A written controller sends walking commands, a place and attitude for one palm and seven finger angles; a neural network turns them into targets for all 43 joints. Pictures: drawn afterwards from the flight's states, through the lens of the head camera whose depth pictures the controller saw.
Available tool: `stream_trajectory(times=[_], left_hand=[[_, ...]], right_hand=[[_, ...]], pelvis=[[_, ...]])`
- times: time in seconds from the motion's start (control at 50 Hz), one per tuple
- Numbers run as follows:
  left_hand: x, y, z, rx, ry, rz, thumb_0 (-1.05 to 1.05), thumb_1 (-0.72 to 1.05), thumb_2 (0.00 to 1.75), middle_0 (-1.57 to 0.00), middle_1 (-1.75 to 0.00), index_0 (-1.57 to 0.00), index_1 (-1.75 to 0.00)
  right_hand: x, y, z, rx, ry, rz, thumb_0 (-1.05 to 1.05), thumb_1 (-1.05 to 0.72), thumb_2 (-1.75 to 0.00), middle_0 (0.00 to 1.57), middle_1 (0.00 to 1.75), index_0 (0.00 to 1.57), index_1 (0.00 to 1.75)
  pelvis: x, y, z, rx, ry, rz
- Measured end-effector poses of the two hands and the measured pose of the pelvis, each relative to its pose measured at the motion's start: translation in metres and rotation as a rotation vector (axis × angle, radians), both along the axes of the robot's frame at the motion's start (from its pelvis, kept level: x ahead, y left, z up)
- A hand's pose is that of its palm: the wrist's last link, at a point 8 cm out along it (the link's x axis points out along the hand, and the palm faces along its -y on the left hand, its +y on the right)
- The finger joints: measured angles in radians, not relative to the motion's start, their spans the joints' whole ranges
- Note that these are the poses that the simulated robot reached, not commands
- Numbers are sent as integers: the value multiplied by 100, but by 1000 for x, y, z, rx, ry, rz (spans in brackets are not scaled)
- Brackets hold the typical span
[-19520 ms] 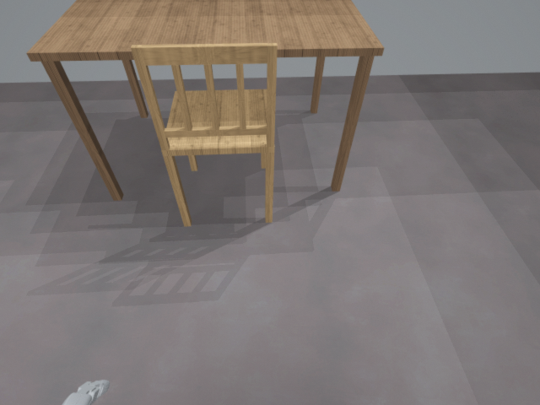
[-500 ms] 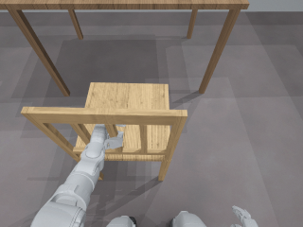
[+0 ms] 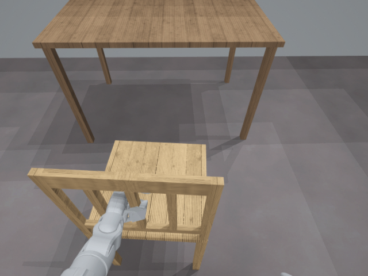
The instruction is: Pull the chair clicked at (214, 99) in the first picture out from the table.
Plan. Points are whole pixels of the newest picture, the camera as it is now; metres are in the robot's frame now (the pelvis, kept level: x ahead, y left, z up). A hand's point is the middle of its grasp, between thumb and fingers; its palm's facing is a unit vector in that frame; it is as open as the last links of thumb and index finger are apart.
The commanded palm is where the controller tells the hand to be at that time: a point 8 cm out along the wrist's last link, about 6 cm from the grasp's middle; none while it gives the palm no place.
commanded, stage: stop walking, hand still on the chair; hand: left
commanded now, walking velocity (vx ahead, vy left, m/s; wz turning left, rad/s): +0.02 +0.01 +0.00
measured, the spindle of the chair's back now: (137, 209) +0.30 +0.14 -0.10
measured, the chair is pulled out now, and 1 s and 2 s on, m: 0.63 0.65 0.65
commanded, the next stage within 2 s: open the thumb and straighten the fingers in 0.68 s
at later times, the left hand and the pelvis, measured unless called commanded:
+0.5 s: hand (138, 215) +0.27 +0.13 -0.06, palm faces +0.01 -0.99 -0.15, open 5.6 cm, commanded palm +0.25 +0.18 -0.04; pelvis +0.04 -0.01 +0.01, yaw -1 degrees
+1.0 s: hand (135, 212) +0.27 +0.14 -0.06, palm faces +0.01 -0.99 -0.14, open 7.3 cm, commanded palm +0.25 +0.19 -0.04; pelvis +0.04 -0.02 -0.01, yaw +0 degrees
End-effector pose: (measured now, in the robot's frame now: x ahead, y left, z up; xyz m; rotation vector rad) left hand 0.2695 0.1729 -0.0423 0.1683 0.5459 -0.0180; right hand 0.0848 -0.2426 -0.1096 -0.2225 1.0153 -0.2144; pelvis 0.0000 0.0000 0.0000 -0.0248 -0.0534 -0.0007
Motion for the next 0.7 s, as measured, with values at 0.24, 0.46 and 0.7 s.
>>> stream_trajectory(times=[0.24,0.46,0.7], left_hand=[[-18,6,0,-1,-4,27,9,66,83,-34,-130,-50,-144],[-20,5,1,0,5,70,9,65,83,-36,-127,-49,-144],[-20,4,1,-5,12,93,9,66,82,-36,-127,-49,-144]], right_hand=[[45,23,13,50,-147,34,1,-90,-90,21,30,20,30],[87,1,22,19,-179,61,1,-90,-90,21,30,21,30],[105,-18,35,-25,-206,45,1,-91,-90,20,30,20,30]], pelvis=[[20,1,4,26,3,-18],[40,-10,8,23,33,-20],[45,-18,9,21,31,-14]])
